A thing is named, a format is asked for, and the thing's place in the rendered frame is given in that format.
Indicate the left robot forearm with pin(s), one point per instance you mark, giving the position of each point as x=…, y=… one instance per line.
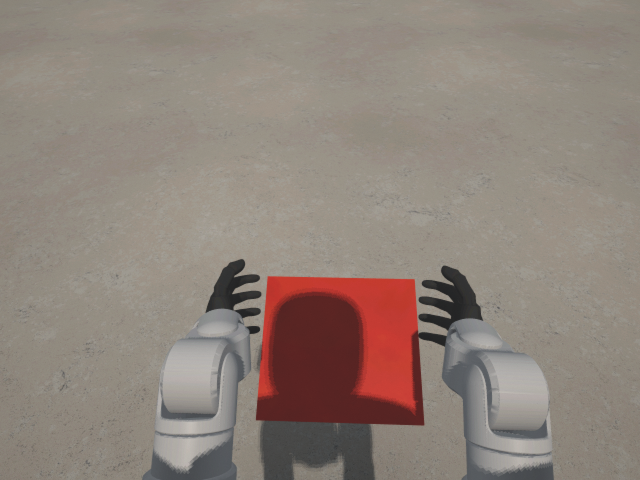
x=197, y=400

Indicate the carton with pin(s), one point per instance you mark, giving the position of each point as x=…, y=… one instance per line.
x=340, y=350

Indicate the right robot hand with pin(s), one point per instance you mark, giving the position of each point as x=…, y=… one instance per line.
x=461, y=294

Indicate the right robot forearm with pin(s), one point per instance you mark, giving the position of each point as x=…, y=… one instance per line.
x=505, y=404

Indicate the left robot hand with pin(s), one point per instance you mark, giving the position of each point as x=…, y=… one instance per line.
x=222, y=297

